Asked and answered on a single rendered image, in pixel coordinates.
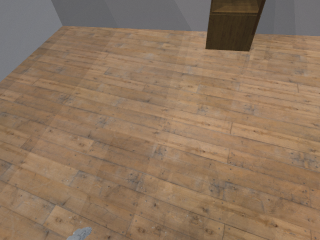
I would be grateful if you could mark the robot left hand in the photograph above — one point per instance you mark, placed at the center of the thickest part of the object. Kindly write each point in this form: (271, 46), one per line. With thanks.
(80, 234)

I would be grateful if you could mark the cupboard door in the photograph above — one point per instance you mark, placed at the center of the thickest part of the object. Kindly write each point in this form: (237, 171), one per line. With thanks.
(257, 18)

